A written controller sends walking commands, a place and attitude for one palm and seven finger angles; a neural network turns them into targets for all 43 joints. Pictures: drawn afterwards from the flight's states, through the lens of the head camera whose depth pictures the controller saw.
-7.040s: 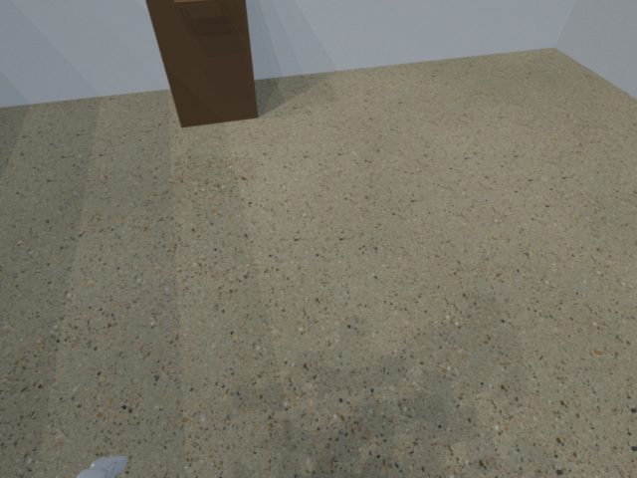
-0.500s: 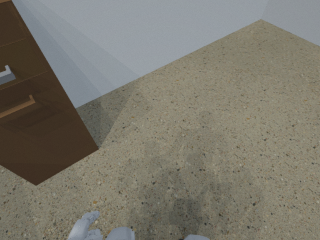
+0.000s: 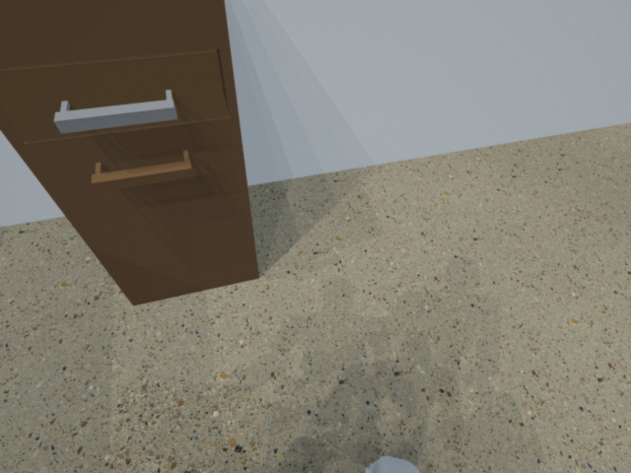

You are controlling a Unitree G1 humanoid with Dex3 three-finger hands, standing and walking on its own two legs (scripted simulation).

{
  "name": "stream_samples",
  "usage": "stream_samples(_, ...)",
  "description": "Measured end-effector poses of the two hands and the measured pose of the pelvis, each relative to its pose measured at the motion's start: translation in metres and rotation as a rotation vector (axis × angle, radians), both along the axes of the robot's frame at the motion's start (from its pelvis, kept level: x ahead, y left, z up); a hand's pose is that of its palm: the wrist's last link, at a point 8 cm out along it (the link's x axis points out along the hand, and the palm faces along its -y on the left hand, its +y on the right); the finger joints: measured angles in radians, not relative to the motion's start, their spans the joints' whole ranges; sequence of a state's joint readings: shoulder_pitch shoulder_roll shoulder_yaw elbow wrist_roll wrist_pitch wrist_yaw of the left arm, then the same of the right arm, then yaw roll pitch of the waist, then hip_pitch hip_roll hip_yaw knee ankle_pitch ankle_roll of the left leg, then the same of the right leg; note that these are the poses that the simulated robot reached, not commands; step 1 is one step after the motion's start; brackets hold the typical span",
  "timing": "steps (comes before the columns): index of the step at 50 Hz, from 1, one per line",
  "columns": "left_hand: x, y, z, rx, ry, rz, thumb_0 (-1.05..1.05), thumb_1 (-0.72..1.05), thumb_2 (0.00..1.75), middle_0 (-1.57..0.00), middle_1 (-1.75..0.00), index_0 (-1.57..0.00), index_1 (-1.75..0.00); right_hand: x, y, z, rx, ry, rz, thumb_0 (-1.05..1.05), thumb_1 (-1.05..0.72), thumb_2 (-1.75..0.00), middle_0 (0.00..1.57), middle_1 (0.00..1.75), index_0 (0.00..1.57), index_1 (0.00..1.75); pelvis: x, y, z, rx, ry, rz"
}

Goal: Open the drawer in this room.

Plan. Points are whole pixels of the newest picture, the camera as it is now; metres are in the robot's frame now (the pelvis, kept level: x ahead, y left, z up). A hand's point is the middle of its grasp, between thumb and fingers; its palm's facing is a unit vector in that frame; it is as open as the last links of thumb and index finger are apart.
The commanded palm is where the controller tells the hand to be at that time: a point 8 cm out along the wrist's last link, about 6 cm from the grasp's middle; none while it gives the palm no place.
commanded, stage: turn to face it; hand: left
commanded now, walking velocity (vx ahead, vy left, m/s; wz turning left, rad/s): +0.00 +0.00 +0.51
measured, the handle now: (118, 108) +0.69 +0.40 +0.02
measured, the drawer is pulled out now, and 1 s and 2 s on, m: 0.00 0.00 0.00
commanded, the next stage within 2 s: take the last steps up to it in 0.38 s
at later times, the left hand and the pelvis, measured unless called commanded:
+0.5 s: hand out of the picture -0.01 +0.13 -0.15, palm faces +0.26 -0.93 -0.26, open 7.4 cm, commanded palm none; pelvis -0.02 -0.07 +0.00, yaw +15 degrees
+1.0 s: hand out of the picture +0.01 +0.17 -0.17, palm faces +0.31 -0.93 -0.19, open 7.4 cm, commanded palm none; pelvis +0.03 -0.02 +0.00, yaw +18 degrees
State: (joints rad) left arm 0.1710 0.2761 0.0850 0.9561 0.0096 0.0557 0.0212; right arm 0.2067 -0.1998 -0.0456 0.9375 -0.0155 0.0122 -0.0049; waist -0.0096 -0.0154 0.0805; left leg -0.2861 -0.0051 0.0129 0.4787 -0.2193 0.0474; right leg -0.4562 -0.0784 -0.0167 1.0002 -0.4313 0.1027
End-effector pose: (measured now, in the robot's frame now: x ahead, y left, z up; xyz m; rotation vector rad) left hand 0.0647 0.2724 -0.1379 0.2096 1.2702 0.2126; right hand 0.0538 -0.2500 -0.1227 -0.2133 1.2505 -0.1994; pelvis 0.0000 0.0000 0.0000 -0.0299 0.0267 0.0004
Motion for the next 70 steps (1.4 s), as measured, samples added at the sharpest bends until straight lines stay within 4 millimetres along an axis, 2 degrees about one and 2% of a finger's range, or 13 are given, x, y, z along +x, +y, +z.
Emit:
stream_samples(4, 0.004, -0.01, 0.008, 0.02, -0.045, 0.021, 0.01, 0.91, 0.89, -0.19, -0.3, -0.19, -0.29, 0.012, -0.015, -0.005, 0.01, -0.008, 0.038, 0.0, -0.91, -0.89, 0.2, 0.3, 0.2, 0.3, -0.002, -0.013, -0.001, 0.009, -0.006, 0.045)
stream_samples(10, 0.009, -0.047, 0.016, 0.047, -0.154, 0.039, 0.01, 0.91, 0.89, -0.19, -0.3, -0.19, -0.29, 0.031, -0.048, -0.025, 0.043, -0.034, 0.088, 0.0, -0.91, -0.89, 0.2, 0.3, 0.2, 0.3, -0.006, -0.045, -0.013, 0.04, -0.016, 0.111)
stream_samples(19, -0.042, -0.093, 0.027, 0.023, -0.13, 0.129, 0.0, 0.9, 0.89, -0.2, -0.3, -0.2, -0.3, 0.055, -0.066, -0.021, 0.07, -0.035, 0.183, 0.0, -0.91, -0.89, 0.19, 0.29, 0.2, 0.3, -0.013, -0.069, -0.001, 0.073, -0.036, 0.209)
stream_samples(26, -0.102, -0.101, 0.015, -0.012, -0.042, 0.233, 0.0, 0.9, 0.89, -0.2, -0.3, -0.2, -0.3, 0.062, -0.049, -0.017, 0.061, 0.01, 0.271, 0.0, -0.91, -0.89, 0.19, 0.29, 0.2, 0.3, -0.021, -0.069, 0.001, 0.076, -0.027, 0.26)
stream_samples(33, -0.181, -0.083, -0.011, -0.061, 0.09, 0.358, 0.0, 0.9, 0.89, -0.2, -0.3, -0.2, -0.3, 0.073, -0.003, -0.014, 0.042, -0.05, 0.38, 0.0, -0.91, -0.89, 0.19, 0.29, 0.2, 0.3, -0.03, -0.045, -0.01, 0.024, -0.019, 0.309)
stream_samples(37, -0.198, -0.073, -0.014, -0.082, 0.163, 0.371, 0.01, 0.91, 0.89, -0.2, -0.3, -0.2, -0.29, 0.058, 0.014, -0.008, 0.045, -0.044, 0.379, 0.0, -0.91, -0.89, 0.19, 0.29, 0.2, 0.3, -0.026, -0.034, -0.006, 0.034, -0.038, 0.306)
stream_samples(41, -0.181, -0.066, -0.008, -0.098, 0.142, 0.362, 0.01, 0.91, 0.89, -0.19, -0.3, -0.19, -0.29, 0.034, 0.013, -0.006, 0.033, 0.028, 0.338, 0.0, -0.93, -0.89, 0.2, 0.3, 0.2, 0.3, -0.014, -0.026, 0.001, 0.032, -0.04, 0.317)
stream_samples(45, -0.143, -0.061, -0.005, -0.099, 0.098, 0.341, 0.01, 0.91, 0.89, -0.19, -0.3, -0.19, -0.29, 0.012, 0.006, -0.011, 0.032, 0.125, 0.296, 0.0, -0.92, -0.89, 0.2, 0.3, 0.2, 0.3, 0.003, -0.021, 0.002, 0.039, -0.036, 0.318)
stream_samples(51, -0.054, -0.059, -0.006, -0.088, 0.017, 0.269, 0.01, 0.91, 0.89, -0.19, -0.3, -0.19, -0.29, -0.008, -0.008, -0.023, 0.048, 0.263, 0.218, 0.0, -0.91, -0.89, 0.2, 0.3, 0.2, 0.3, 0.042, -0.026, -0.006, 0.052, -0.029, 0.308)
stream_samples(55, 0.009, -0.062, -0.01, -0.059, -0.084, 0.239, 0.01, 0.91, 0.89, -0.19, -0.3, -0.19, -0.29, 0.001, -0.018, -0.039, 0.065, 0.34, 0.193, 0.0, -0.91, -0.89, 0.2, 0.3, 0.2, 0.3, 0.074, -0.034, -0.019, 0.043, -0.037, 0.318)
stream_samples(57, 0.025, -0.065, -0.007, -0.055, -0.125, 0.254, 0.0, 0.91, 0.89, -0.19, -0.3, -0.19, -0.29, 0.02, -0.019, -0.038, 0.067, 0.346, 0.204, 0.0, -0.91, -0.89, 0.2, 0.29, 0.2, 0.3, 0.086, -0.036, -0.017, 0.042, -0.042, 0.328)
stream_samples(60, 0.032, -0.069, 0.0, -0.052, -0.121, 0.295, 0.0, 0.91, 0.89, -0.2, -0.3, -0.2, -0.29, 0.067, -0.014, -0.033, 0.069, 0.283, 0.232, 0.01, -0.91, -0.89, 0.2, 0.29, 0.2, 0.3, 0.104, -0.034, -0.008, 0.039, -0.04, 0.337)
stream_samples(70, 0.019, -0.061, -0.003, -0.101, 0.049, 0.362, 0.0, 0.92, 0.89, -0.2, -0.3, -0.2, -0.29, 0.234, 0.048, -0.014, 0.092, 0.0, 0.343, 0.0, -0.92, -0.89, 0.19, 0.29, 0.2, 0.3, 0.162, -0.001, 0.002, 0.02, -0.028, 0.347)
